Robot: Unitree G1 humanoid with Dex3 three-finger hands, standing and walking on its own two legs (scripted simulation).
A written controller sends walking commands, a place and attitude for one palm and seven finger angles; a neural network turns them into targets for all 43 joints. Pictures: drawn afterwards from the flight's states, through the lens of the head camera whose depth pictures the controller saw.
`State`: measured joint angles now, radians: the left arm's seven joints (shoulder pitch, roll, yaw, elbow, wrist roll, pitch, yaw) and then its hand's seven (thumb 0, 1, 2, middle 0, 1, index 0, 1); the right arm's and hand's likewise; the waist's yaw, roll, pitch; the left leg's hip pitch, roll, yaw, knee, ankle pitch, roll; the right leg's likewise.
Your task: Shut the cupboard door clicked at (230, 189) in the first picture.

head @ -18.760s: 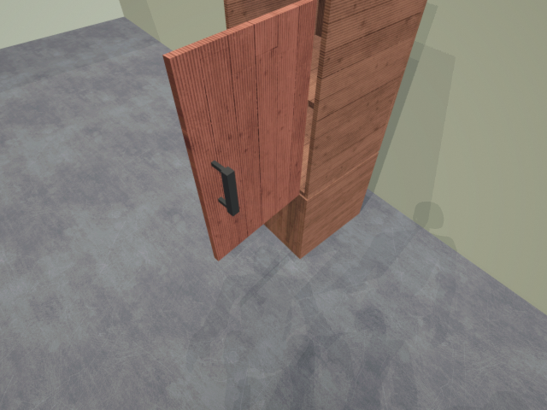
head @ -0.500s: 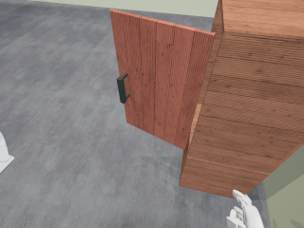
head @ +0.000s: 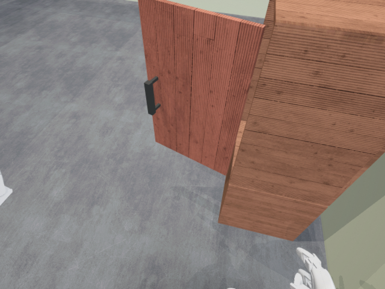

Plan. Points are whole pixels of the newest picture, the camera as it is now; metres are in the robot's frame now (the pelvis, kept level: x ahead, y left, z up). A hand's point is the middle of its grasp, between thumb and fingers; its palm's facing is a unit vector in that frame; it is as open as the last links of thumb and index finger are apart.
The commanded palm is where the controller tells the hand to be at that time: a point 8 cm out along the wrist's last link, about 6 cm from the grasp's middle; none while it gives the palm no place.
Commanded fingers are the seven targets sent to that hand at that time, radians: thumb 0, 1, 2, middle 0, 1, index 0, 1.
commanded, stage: step back with the hand held close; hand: left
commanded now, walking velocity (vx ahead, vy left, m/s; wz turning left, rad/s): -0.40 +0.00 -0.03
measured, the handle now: (153, 95) +0.73 +0.17 -0.04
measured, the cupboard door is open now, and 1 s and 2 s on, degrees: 73 73 73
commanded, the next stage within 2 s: stop stepping back and stand still in 0.72 s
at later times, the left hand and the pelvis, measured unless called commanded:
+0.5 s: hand out of the picture +0.14 +0.26 +0.19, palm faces +0.49 -0.74 -0.45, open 7.4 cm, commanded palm +0.06 +0.31 +0.20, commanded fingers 0.00 0.90 0.90 -0.20 -0.30 -0.20 -0.30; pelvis -0.06 +0.00 +0.00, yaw +4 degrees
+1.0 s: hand out of the picture +0.09 +0.25 +0.20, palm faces +0.39 -0.82 -0.42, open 7.4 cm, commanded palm +0.01 +0.29 +0.20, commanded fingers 0.00 0.90 0.90 -0.20 -0.30 -0.20 -0.30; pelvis -0.15 +0.00 +0.02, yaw -3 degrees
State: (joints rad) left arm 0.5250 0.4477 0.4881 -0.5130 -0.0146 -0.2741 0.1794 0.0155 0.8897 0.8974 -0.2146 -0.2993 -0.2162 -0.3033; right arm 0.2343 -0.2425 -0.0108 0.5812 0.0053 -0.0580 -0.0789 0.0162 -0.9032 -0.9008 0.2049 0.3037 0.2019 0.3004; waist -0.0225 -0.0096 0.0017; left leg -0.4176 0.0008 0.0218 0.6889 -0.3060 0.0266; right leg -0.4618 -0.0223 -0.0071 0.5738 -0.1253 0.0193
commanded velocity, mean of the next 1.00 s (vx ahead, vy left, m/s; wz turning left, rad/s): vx -0.28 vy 0.00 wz -0.08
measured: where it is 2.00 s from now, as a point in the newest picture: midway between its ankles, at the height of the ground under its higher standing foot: outside the picture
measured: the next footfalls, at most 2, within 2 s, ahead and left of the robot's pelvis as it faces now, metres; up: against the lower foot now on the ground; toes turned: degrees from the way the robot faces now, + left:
right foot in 0.74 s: -0.17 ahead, -0.09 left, +0.00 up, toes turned -6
left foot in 0.90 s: -0.10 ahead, +0.11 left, +0.00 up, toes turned -4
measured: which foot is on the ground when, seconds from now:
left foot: down 0.00-0.76, up 0.78-0.88, down 0.90-1.00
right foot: down 0.00-0.50, up 0.52-0.72, down 0.74-1.00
